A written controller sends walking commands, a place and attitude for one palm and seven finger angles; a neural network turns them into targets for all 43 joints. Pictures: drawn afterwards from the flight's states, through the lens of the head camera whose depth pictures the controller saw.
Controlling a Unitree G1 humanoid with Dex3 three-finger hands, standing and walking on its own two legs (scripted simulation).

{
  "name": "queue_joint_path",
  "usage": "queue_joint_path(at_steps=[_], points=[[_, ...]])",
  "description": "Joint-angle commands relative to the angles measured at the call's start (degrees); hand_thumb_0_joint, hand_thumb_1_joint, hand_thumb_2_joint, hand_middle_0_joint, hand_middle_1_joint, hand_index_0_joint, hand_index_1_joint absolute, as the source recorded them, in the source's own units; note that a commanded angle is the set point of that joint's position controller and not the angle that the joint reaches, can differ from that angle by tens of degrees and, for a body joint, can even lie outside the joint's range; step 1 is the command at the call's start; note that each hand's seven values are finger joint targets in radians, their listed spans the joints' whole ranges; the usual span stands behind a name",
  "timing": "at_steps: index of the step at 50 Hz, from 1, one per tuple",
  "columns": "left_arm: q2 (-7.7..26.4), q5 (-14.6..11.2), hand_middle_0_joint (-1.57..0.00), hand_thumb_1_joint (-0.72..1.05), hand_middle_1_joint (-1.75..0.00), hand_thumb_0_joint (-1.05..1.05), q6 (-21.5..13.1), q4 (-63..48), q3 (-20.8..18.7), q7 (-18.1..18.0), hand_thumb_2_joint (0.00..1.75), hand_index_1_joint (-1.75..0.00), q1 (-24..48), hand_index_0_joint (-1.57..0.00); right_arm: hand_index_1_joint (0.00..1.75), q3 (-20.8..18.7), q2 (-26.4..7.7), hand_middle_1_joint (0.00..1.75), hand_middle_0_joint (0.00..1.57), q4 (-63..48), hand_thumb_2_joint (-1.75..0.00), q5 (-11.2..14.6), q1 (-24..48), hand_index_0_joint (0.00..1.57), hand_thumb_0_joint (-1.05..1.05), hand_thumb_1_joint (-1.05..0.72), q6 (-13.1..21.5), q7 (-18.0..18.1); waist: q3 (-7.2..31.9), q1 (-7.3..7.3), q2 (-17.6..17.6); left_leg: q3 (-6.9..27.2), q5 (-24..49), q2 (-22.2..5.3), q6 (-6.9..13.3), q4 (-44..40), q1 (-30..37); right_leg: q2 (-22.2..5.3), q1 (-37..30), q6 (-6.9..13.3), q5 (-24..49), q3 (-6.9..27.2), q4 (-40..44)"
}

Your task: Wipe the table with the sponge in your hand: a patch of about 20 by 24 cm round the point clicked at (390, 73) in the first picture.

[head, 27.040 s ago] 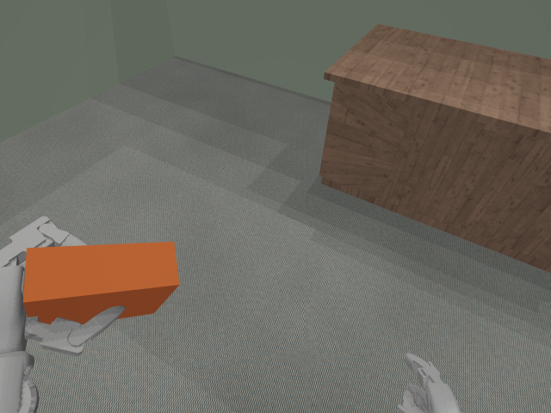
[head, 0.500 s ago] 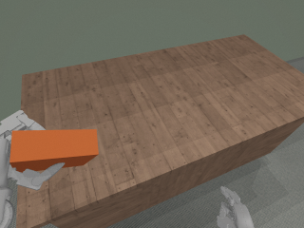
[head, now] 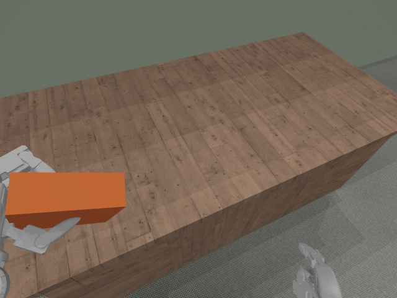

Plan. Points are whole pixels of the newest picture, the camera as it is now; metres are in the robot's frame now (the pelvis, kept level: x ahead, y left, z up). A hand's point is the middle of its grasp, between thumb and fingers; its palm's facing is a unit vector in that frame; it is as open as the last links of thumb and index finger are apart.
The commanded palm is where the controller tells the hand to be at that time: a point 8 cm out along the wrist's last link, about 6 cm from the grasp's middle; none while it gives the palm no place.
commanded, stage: shuffle to correct the standing spot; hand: left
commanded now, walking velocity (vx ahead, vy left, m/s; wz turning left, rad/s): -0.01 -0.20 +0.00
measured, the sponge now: (85, 201) +0.23 +0.20 +0.13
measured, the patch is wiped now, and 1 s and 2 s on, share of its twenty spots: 0.00 0.00 0.00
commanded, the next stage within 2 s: come to a stop and stand still in 1.74 s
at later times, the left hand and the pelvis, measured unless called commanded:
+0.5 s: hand (47, 205) +0.21 +0.23 +0.16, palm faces +0.31 -0.86 -0.42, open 9.2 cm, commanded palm +0.16 +0.27 +0.18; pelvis +0.00 -0.01 +0.00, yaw +0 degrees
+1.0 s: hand (45, 206) +0.21 +0.23 +0.16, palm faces +0.31 -0.86 -0.42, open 9.2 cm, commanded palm +0.15 +0.27 +0.18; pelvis +0.00 -0.01 +0.00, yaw +0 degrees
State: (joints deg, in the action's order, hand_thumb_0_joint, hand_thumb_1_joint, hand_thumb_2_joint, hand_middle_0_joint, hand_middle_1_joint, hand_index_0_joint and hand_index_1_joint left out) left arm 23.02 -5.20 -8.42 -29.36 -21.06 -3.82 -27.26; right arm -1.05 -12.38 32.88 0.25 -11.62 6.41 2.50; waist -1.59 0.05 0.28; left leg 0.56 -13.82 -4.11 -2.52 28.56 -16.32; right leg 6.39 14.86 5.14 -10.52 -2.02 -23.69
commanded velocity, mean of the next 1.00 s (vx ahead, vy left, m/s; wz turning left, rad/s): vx -0.03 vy -0.20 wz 0.00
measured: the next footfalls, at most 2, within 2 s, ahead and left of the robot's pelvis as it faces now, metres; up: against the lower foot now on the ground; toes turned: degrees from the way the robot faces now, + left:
none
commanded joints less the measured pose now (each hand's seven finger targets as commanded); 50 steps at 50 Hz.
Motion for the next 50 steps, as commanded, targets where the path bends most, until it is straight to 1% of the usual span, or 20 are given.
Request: queue_joint_path(at_steps=[1, 3, 4, 8, 10, 13, 17, 23, 25, 27, 28, 29, 33, 37, 38, 41, 43, 46, 48, 50], points=[[9.5, -0.8, -1.2, 0.1, -1.6, 0.0, -3.7, -11.9, -7.3, -1.2, 1.3, -1.6, 2.8, -1.2, 0.3, -2.6, -6.9, 0.3, 0.2, -9.2, -0.9, 0.4, 4.5, 0.2, 0.0, -0.9, 2.6, 0.9, 8.9, -0.11, -1.0, 1.3, 4.3, -1.6, 3.7, -0.8, 4.1, -9.7, -1.4, -4.9, 7.2, 7.9, 5.4], [10.9, -0.8, -1.2, 0.1, -1.6, 0.0, -3.5, -12.3, -8.5, -1.5, 1.3, -1.6, 2.6, -1.2, 0.3, -2.4, -6.9, 0.3, 0.2, -8.9, -0.9, 0.5, 5.2, 0.2, 0.0, -0.9, 2.5, 1.0, 8.6, -0.14, -1.4, 1.1, 3.5, -1.5, 3.8, -0.8, 4.6, -9.8, -0.6, -5.2, 6.4, 8.3, 6.2], [9.6, -0.9, -1.2, 0.1, -1.6, 0.0, -3.7, -12.3, -7.5, -1.4, 1.3, -1.6, 2.5, -1.2, 0.3, -2.4, -6.8, 0.3, 0.2, -8.8, -0.9, 0.3, 4.7, 0.2, 0.0, -0.9, 2.4, 1.0, 9.3, 0.07, -1.5, 1.1, 4.6, -1.7, 4.0, -0.8, 4.6, -9.8, -1.4, -5.2, 7.5, 7.6, 5.5], [11.0, -0.9, -1.2, 0.1, -1.6, 0.0, -3.5, -12.2, -8.7, -1.4, 1.3, -1.6, 2.0, -1.2, 0.3, -2.4, -6.9, 0.3, 0.2, -8.8, -0.9, 0.3, 5.2, 0.2, 0.0, -0.9, 2.4, 1.1, 9.1, -0.13, -2.1, 1.3, 6.2, -2.2, 3.9, -1.4, 4.3, -9.4, -2.3, -6.3, 9.7, 7.4, 5.1], [10.0, -0.9, -1.2, 0.1, -1.6, 0.0, -3.7, -12.2, -7.9, -1.1, 1.3, -1.6, 2.1, -1.2, 0.3, -2.5, -7.0, 0.3, 0.2, -9.0, -0.9, 0.2, 4.5, 0.2, 0.0, -0.9, 2.2, 1.1, 9.8, -0.15, -1.7, 1.4, 7.1, -2.5, 3.9, -1.3, 3.8, -9.3, -3.4, -6.5, 10.5, 6.9, 4.5], [10.7, -0.8, -1.2, 0.1, -1.6, 0.0, -3.6, -12.8, -8.2, -1.1, 1.3, -1.6, 2.1, -1.2, 0.3, -2.4, -7.0, 0.3, 0.2, -8.9, -0.9, 0.4, 5.1, 0.2, 0.0, -0.9, 2.3, 1.1, 9.2, -0.09, -2.8, 1.4, 6.2, -2.6, 3.9, -1.7, 4.4, -9.3, -2.2, -6.3, 9.5, 7.0, 4.7], [10.0, -0.7, -1.2, 0.1, -1.6, 0.0, -3.5, -11.1, -7.8, -1.0, 1.3, -1.6, 2.4, -1.2, 0.3, -2.4, -6.9, 0.3, 0.2, -8.9, -0.9, 0.2, 4.3, 0.2, 0.0, -0.9, 1.9, 1.1, 8.5, -0.14, -1.5, 1.6, 3.3, -2.7, 4.0, -2.0, 2.4, -9.2, -2.7, -7.0, 6.0, 7.5, 5.6], [10.6, -0.6, -1.2, 0.1, -1.6, 0.0, -3.6, -12.8, -7.6, -1.1, 1.3, -1.6, 3.3, -1.2, 0.3, -2.2, -6.8, 0.3, 0.2, -8.8, -0.9, 0.2, 4.9, 0.2, 0.0, -0.9, 2.1, 1.1, 8.2, -0.02, -3.5, 2.2, 3.6, -2.9, 4.0, -3.0, 3.2, -9.0, -1.7, -6.3, 5.4, 7.1, 5.2], [9.7, -0.5, -1.2, 0.1, -1.6, 0.0, -3.7, -12.8, -6.8, -1.0, 1.3, -1.6, 3.6, -1.2, 0.3, -2.3, -6.8, 0.3, 0.2, -8.9, -0.9, 0.2, 4.7, 0.2, 0.0, -0.9, 2.3, 1.2, 8.6, -0.04, -3.9, 2.5, 4.0, -3.4, 4.1, -3.2, 3.1, -8.7, -1.9, -6.3, 5.2, 7.0, 4.6], [10.2, -0.4, -1.2, 0.1, -1.6, 0.0, -3.7, -12.3, -7.4, -1.1, 1.3, -1.6, 3.7, -1.2, 0.3, -2.2, -6.9, 0.3, 0.2, -8.9, -0.9, 0.0, 4.6, 0.2, 0.0, -0.9, 2.2, 1.2, 8.4, -0.2, -3.2, 3.1, 3.9, -3.8, 4.2, -3.7, 2.1, -8.6, -2.7, -6.2, 4.9, 6.8, 4.4], [11.1, -0.5, -1.2, 0.1, -1.6, 0.0, -3.7, -13.2, -7.9, -1.2, 1.3, -1.6, 3.4, -1.2, 0.3, -2.1, -6.8, 0.3, 0.2, -8.6, -0.9, 0.2, 5.2, 0.2, 0.0, -0.9, 2.3, 1.2, 8.7, -0.17, -4.3, 3.0, 4.7, -3.8, 4.2, -3.8, 3.0, -8.6, -2.6, -6.0, 5.9, 6.6, 4.2], [10.0, -0.4, -1.2, 0.1, -1.6, 0.0, -3.7, -12.9, -7.2, -1.1, 1.3, -1.6, 3.2, -1.2, 0.3, -2.2, -6.7, 0.3, 0.2, -8.8, -0.9, 0.1, 4.7, 0.2, 0.0, -0.9, 2.3, 1.2, 9.3, -0.08, -4.0, 3.1, 5.3, -4.0, 4.2, -3.7, 2.9, -8.6, -3.1, -5.9, 6.3, 6.4, 3.6], [10.6, -0.6, -1.2, 0.1, -1.6, 0.0, -3.6, -13.0, -7.7, -1.0, 1.3, -1.6, 2.8, -1.2, 0.3, -2.2, -6.8, 0.3, 0.2, -8.7, -0.9, 0.3, 4.9, 0.2, 0.0, -0.9, 2.4, 1.1, 8.9, -0.13, -4.4, 3.4, 5.3, -4.0, 4.0, -3.7, 2.8, -8.6, -2.7, -5.2, 6.5, 6.6, 3.5], [9.7, -0.5, -1.2, 0.1, -1.6, 0.0, -3.4, -11.0, -7.1, -0.9, 1.3, -1.6, 2.8, -1.2, 0.3, -2.2, -6.9, 0.3, 0.2, -8.7, -0.9, 0.2, 4.1, 0.2, 0.0, -0.9, 2.1, 1.0, 8.2, -0.02, -2.1, 3.4, 2.1, -3.6, 3.9, -3.1, 1.0, -9.0, -2.5, -5.1, 3.9, 7.1, 4.4], [10.6, -0.6, -1.2, 0.1, -1.6, 0.0, -3.3, -11.9, -7.7, -1.0, 1.3, -1.6, 2.5, -1.2, 0.3, -2.1, -6.8, 0.3, 0.2, -8.6, -0.9, 0.3, 4.9, 0.2, 0.0, -0.9, 2.2, 1.0, 7.8, -0.01, -3.0, 3.2, 2.1, -3.4, 3.9, -3.3, 1.9, -9.0, -1.6, -5.1, 4.1, 7.3, 4.8], [9.6, -0.5, -1.2, 0.1, -1.6, 0.0, -3.4, -12.2, -6.8, -1.0, 1.3, -1.6, 3.4, -1.2, 0.3, -2.2, -6.9, 0.3, 0.2, -8.6, -0.9, 0.2, 4.2, 0.2, 0.0, -0.9, 2.2, 0.9, 8.3, 0.09, -2.2, 3.0, 0.7, -2.9, 3.8, -2.5, 1.9, -9.4, -1.1, -4.7, 2.1, 7.9, 5.2], [10.7, -0.6, -1.2, 0.1, -1.6, 0.0, -3.4, -13.3, -7.5, -1.2, 1.3, -1.6, 3.7, -1.2, 0.3, -2.1, -6.8, 0.3, 0.2, -8.5, -0.9, 0.3, 5.0, 0.2, 0.0, -0.9, 2.3, 1.0, 7.8, 0.17, -3.5, 2.9, 1.2, -3.1, 3.9, -2.7, 2.8, -9.3, -0.3, -4.8, 2.7, 7.9, 5.3], [9.8, -0.4, -1.2, 0.1, -1.6, 0.0, -3.4, -12.5, -6.8, -1.2, 1.3, -1.6, 3.7, -1.2, 0.3, -2.1, -6.8, 0.3, 0.2, -8.6, -0.9, 0.2, 4.5, 0.2, 0.0, -0.9, 2.3, 1.0, 8.3, 0.03, -2.8, 3.5, 1.6, -3.6, 4.1, -2.9, 2.0, -9.2, -1.3, -5.2, 2.9, 7.7, 4.7], [10.9, -0.6, -1.2, 0.1, -1.6, 0.0, -3.3, -12.9, -7.7, -1.4, 1.3, -1.6, 3.6, -1.2, 0.3, -2.1, -6.8, 0.3, 0.2, -8.3, -0.9, 0.2, 5.0, 0.2, 0.0, -0.9, 2.2, 1.1, 8.0, 0.14, -3.8, 3.0, 2.0, -3.5, 4.0, -2.8, 2.5, -9.2, -1.0, -5.2, 3.9, 7.8, 4.9], [9.7, -0.5, -1.2, 0.1, -1.6, 0.0, -3.3, -12.3, -6.9, -1.3, 1.3, -1.6, 3.6, -1.2, 0.3, -2.2, -6.8, 0.3, 0.2, -8.5, -0.9, 0.2, 4.5, 0.2, 0.0, -0.9, 2.2, 1.0, 8.5, 0.18, -3.3, 3.5, 2.5, -3.6, 4.0, -2.9, 2.1, -9.1, -1.8, -4.8, 4.0, 7.5, 4.2]])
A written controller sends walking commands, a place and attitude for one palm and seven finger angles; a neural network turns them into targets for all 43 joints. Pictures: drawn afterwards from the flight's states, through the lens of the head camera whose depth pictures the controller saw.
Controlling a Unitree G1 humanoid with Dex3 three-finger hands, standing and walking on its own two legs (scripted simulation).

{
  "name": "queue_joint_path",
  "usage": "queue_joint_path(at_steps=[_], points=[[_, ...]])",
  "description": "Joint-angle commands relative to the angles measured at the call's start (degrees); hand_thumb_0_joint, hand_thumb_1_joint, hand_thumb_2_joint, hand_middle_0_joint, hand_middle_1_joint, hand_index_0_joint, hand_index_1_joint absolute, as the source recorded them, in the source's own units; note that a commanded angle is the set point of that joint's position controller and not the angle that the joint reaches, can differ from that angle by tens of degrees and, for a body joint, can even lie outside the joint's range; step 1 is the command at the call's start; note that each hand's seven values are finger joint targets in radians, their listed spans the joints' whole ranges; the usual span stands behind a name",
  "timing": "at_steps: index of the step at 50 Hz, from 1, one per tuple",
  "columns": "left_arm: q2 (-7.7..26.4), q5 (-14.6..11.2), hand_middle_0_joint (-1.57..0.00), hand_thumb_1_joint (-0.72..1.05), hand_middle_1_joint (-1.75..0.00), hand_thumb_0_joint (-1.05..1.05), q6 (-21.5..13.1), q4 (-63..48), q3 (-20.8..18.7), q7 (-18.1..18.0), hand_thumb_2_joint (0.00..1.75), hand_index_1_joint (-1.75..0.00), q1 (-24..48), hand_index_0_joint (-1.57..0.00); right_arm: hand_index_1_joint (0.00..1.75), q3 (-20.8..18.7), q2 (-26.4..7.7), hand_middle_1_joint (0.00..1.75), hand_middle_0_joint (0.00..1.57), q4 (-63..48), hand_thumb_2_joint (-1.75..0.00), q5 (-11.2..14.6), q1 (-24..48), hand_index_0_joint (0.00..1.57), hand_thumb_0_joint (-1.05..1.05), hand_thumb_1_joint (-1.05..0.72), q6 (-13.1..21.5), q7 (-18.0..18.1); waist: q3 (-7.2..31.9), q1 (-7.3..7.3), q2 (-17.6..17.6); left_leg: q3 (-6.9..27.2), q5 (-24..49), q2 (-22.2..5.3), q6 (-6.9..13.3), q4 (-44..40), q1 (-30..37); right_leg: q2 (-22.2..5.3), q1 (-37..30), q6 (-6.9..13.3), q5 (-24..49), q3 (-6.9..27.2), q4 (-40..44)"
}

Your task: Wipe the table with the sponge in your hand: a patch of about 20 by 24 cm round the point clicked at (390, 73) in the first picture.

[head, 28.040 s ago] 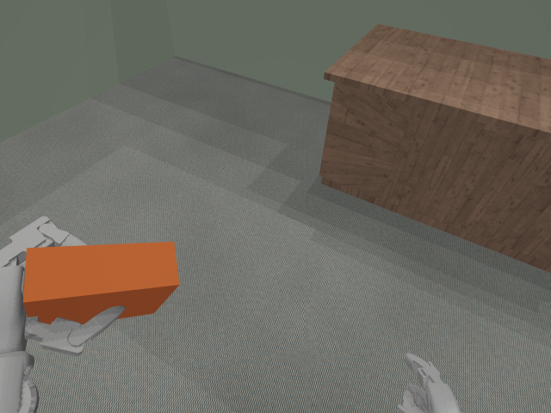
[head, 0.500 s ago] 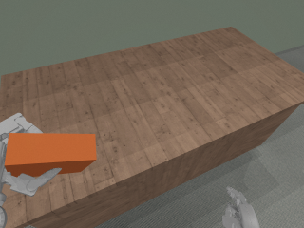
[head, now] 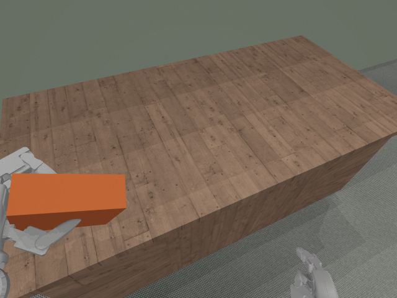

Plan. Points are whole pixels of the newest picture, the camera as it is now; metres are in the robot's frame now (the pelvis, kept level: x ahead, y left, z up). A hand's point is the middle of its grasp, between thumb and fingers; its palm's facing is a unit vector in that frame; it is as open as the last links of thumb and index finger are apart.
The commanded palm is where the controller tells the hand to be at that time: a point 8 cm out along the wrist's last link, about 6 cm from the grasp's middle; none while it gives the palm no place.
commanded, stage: shuffle to correct the standing spot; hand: left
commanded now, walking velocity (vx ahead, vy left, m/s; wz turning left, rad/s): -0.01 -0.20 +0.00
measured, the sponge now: (85, 203) +0.23 +0.20 +0.13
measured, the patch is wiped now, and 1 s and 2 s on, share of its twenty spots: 0.00 0.00 0.00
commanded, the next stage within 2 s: come to a stop and stand still in 0.74 s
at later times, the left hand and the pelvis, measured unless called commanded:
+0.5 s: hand (44, 203) +0.21 +0.24 +0.16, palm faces +0.32 -0.86 -0.41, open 9.2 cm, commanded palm +0.16 +0.28 +0.18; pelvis +0.00 +0.00 +0.00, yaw +1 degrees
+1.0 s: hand (14, 182) +0.23 +0.28 +0.18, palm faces +0.40 -0.78 -0.47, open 9.2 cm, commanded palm +0.15 +0.27 +0.18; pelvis -0.01 -0.01 +0.00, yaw +0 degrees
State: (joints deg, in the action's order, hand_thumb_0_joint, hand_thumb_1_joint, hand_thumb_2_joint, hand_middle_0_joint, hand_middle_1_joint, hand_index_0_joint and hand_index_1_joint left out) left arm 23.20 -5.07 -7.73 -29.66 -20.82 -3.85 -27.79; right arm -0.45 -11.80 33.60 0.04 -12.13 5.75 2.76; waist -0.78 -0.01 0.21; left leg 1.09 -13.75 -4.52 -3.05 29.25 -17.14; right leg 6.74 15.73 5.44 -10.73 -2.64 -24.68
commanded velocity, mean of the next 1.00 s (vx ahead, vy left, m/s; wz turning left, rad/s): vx -0.02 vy -0.16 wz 0.00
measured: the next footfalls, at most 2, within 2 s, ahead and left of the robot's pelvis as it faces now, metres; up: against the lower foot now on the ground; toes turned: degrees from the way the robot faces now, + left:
none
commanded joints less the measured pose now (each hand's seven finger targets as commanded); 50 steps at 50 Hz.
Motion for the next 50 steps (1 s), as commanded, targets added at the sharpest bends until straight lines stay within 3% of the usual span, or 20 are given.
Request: queue_joint_path(at_steps=[1, 8, 16, 21, 29, 33, 37, 43, 44, 45, 46, 47, 48, 49, 50], points=[[9.7, -0.6, -1.2, 0.1, -1.6, 0.0, -4.0, -11.8, -7.4, -1.3, 1.3, -1.6, 3.6, -1.2, 0.3, -2.9, -7.5, 0.3, 0.2, -9.3, -0.9, 0.4, 5.1, 0.2, 0.0, -0.9, 2.8, 0.8, 7.6, 0.14, -3.7, 2.8, 2.6, -3.4, 4.6, -3.4, 3.0, -9.5, -2.5, -5.3, 4.6, 8.3, 5.3], [11.0, -0.9, -1.2, 0.1, -1.6, 0.0, -4.1, -12.8, -8.5, -1.2, 1.3, -1.6, 1.9, -1.2, 0.3, -2.9, -7.5, 0.3, 0.2, -9.3, -0.9, 0.5, 5.2, 0.2, 0.0, -0.9, 2.7, 0.7, 8.5, 0.17, -4.2, 3.4, 7.1, -4.1, 4.5, -3.5, 3.2, -9.4, -4.4, -4.8, 9.1, 7.1, 4.0], [9.5, -1.0, -1.2, 0.1, -1.6, 0.0, -3.7, -11.5, -7.3, -1.3, 1.3, -1.6, 2.7, -1.2, 0.3, -2.9, -7.5, 0.3, 0.2, -9.3, -0.9, 0.6, 4.5, 0.2, 0.0, -0.9, 2.5, 0.6, 7.6, 0.5, -1.7, 2.3, 1.4, -2.4, 4.2, -1.5, 2.8, -10.7, -2.0, -4.6, 4.5, 8.9, 6.0], [9.7, -0.7, -1.2, 0.1, -1.6, 0.0, -3.8, -11.9, -7.2, -1.6, 1.3, -1.6, 3.6, -1.2, 0.3, -2.7, -7.4, 0.3, 0.2, -9.1, -0.9, 0.5, 5.2, 0.2, 0.0, -0.9, 2.5, 0.7, 6.6, 0.37, -3.3, 3.1, 0.2, -3.0, 4.6, -3.1, 2.5, -10.1, -1.2, -5.5, 1.6, 8.8, 6.5], [9.9, -0.8, -1.2, 0.1, -1.6, 0.0, -3.9, -12.3, -7.3, -1.5, 1.3, -1.6, 2.9, -1.2, 0.3, -2.8, -7.4, 0.3, 0.2, -9.1, -0.9, 0.4, 5.2, 0.2, 0.0, -0.9, 2.6, 0.6, 7.9, 0.37, -4.9, 3.8, 5.6, -4.1, 4.6, -3.9, 2.6, -9.4, -4.5, -5.2, 7.3, 6.9, 4.4], [10.2, -1.0, -1.2, 0.1, -1.6, 0.0, -3.7, -12.6, -7.7, -1.4, 1.3, -1.6, 2.2, -1.2, 0.3, -2.8, -7.5, 0.3, 0.2, -9.1, -0.9, 0.8, 5.3, 0.2, 0.0, -0.9, 2.4, 0.4, 8.0, 0.44, -3.3, 3.3, 4.2, -3.2, 4.2, -2.9, 2.9, -10.1, -4.0, -4.4, 7.1, 7.5, 5.2], [9.6, -1.0, -1.2, 0.1, -1.6, 0.0, -3.4, -11.1, -7.5, -1.5, 1.3, -1.6, 1.9, -1.2, 0.3, -2.9, -7.5, 0.3, 0.2, -9.2, -0.9, 0.6, 4.7, 0.2, 0.0, -0.9, 2.1, 0.5, 7.4, 0.45, -1.8, 2.6, 1.5, -2.8, 4.3, -1.8, 2.3, -10.7, -2.8, -5.2, 5.0, 8.8, 6.4], [10.0, -1.0, -1.2, 0.1, -1.6, 0.0, -3.4, -12.2, -7.3, -1.8, 1.3, -1.6, 3.4, -1.2, 0.3, -2.6, -7.4, 0.3, 0.2, -9.0, -0.9, 0.9, 5.7, 0.2, 0.0, -0.9, 2.2, 0.6, 7.2, 0.57, -2.2, 2.8, 1.7, -2.2, 4.3, -2.2, 3.1, -10.9, -2.4, -5.3, 4.5, 9.1, 6.8], [52.7, 8.1, -1.2, 0.1, -1.6, 0.0, -9.9, -18.9, -37.7, -0.3, 1.3, -1.6, 59.0, -1.2, 0.3, -5.2, -9.2, 0.3, 0.2, -1.6, -0.9, -0.8, -10.7, 0.2, 0.0, -0.9, 7.2, 1.0, -3.5, 0.37, 7.4, -8.7, 3.0, 1.5, 3.7, -3.3, 0.9, -6.7, 2.8, -17.5, 9.7, 4.9, 11.5], [19.5, 2.1, -1.2, 0.1, -1.6, 0.0, -7.3, 10.0, -16.4, 2.5, 1.3, -1.6, 30.4, -1.2, 0.3, -4.2, -5.0, 0.3, 0.2, -5.1, -0.9, 0.2, -1.3, 0.2, 0.0, -0.9, 6.9, 0.7, 6.5, -0.39, 4.4, -5.5, 7.4, 3.3, 5.3, -1.9, 2.6, -9.7, -2.0, -12.2, 9.5, 6.0, 5.9], [13.4, 1.3, -1.2, 0.1, -1.6, 0.0, -6.5, 14.6, -11.0, 3.6, 1.3, -1.6, 16.2, -1.2, 0.3, -5.2, -8.6, 0.3, 0.2, -8.5, -0.9, 1.2, -0.3, 0.2, 0.0, -0.9, 7.9, 0.2, 3.4, -3.44, -2.5, -5.7, 5.7, 2.5, 4.2, 0.8, 3.9, -10.0, -0.6, -11.6, 11.2, 12.1, 5.4], [11.1, 0.5, -1.2, 0.1, -1.6, 0.0, -7.5, 6.0, -6.9, 4.1, 1.3, -1.6, 13.1, -1.2, 0.3, -4.6, -8.7, 0.3, 0.2, -9.3, -0.9, 1.0, -1.3, 0.2, 0.0, -0.9, 7.4, -0.6, 6.9, -2.66, -6.8, -4.2, 2.4, 1.6, 5.3, -1.5, 1.0, -11.0, -6.1, -11.1, 9.3, 10.5, 1.2], [5.8, -0.6, -1.2, 0.1, -1.6, 0.0, -8.5, 0.7, -3.6, 3.9, 1.3, -1.6, 8.7, -1.2, 0.3, -3.8, -7.6, 0.3, 0.2, -10.3, -0.9, 1.8, 1.6, 0.2, 0.0, -0.9, 8.0, -1.6, 8.6, -2.74, -11.9, -2.8, 3.2, 0.1, 6.4, -3.7, 2.0, -10.0, -8.1, -11.3, 9.4, 8.5, -3.5], [7.6, -0.3, -1.2, 0.1, -1.6, 0.0, -9.2, -3.7, -4.6, 3.0, 1.3, -1.6, 7.1, -1.2, 0.3, -3.4, -8.0, 0.3, 0.2, -10.9, -0.9, 1.6, 1.7, 0.2, 0.0, -0.9, 8.0, -2.1, 8.9, -3.5, -10.1, -1.5, 3.2, -1.1, 6.8, -3.4, -1.4, -9.8, -9.7, -11.2, 6.9, 8.1, -5.2], [7.7, -0.2, -1.2, 0.1, -1.6, 0.0, -9.3, -5.3, -4.7, 2.3, 1.3, -1.6, 5.1, -1.2, 0.3, -3.1, -7.5, 0.3, 0.2, -11.2, -0.9, 1.7, 2.2, 0.2, 0.0, -0.9, 8.1, -2.5, 8.4, -3.72, -5.4, -1.6, 0.9, -0.4, 6.5, -2.4, -3.9, -10.0, -10.8, -10.7, 3.6, 8.4, -3.6]])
